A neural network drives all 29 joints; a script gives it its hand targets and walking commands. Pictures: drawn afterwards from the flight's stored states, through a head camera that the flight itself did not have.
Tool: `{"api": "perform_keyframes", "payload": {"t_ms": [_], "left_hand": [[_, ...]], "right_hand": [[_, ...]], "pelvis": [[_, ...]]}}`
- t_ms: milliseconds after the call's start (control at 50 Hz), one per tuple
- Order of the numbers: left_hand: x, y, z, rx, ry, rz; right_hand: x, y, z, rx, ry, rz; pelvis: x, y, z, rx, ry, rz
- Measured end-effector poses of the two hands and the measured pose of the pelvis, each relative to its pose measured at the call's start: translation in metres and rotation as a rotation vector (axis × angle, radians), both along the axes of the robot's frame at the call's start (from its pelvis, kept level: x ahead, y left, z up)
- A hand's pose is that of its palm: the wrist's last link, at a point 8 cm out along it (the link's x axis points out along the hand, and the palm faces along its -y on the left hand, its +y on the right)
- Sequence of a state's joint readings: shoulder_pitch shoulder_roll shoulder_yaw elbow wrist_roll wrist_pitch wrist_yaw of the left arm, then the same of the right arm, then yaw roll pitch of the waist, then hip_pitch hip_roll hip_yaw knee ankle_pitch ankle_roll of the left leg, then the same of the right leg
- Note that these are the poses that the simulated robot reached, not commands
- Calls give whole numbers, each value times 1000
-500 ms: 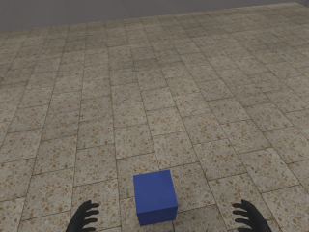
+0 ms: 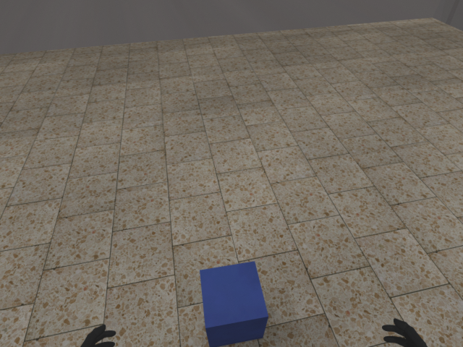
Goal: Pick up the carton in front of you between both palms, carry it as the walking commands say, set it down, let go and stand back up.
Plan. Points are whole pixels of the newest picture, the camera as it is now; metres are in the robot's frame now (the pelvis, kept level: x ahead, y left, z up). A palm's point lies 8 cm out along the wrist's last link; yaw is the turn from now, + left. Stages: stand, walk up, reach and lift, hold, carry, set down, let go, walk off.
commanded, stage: stand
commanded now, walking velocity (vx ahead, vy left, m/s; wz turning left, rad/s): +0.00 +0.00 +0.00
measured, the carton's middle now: (232, 305) +0.45 +0.02 -0.65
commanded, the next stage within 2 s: none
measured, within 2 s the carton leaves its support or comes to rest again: neither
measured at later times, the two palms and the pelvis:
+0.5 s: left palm out of the picture +0.11 +0.28 -0.10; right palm out of the picture +0.10 -0.28 -0.09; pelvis -0.01 +0.01 +0.00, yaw +0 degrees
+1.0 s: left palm out of the picture +0.07 +0.29 -0.10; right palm out of the picture +0.07 -0.29 -0.09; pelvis -0.03 +0.00 +0.01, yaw +0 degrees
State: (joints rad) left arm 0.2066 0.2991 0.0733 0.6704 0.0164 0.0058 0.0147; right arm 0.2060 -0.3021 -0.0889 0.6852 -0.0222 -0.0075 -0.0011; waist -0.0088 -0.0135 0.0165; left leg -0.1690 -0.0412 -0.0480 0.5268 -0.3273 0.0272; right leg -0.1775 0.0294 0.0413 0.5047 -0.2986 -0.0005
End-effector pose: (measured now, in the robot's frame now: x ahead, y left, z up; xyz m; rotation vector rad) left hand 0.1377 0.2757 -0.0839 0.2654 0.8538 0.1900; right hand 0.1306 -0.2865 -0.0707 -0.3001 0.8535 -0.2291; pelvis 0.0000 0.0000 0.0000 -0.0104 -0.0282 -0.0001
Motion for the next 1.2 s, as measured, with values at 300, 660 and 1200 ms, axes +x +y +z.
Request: {"api": "perform_keyframes", "payload": {"t_ms": [300,660,1200], "left_hand": [[-13,3,-11,7,64,7],[-46,11,-16,23,138,23],[-81,15,-18,37,225,39]], "right_hand": [[-11,12,-13,14,59,-12],[-39,5,-17,5,122,-27],[-73,-8,-23,3,208,-47]], "pelvis": [[1,5,1,-1,-6,-3],[-13,5,5,4,-24,-4],[-30,0,9,8,-33,-5]]}}
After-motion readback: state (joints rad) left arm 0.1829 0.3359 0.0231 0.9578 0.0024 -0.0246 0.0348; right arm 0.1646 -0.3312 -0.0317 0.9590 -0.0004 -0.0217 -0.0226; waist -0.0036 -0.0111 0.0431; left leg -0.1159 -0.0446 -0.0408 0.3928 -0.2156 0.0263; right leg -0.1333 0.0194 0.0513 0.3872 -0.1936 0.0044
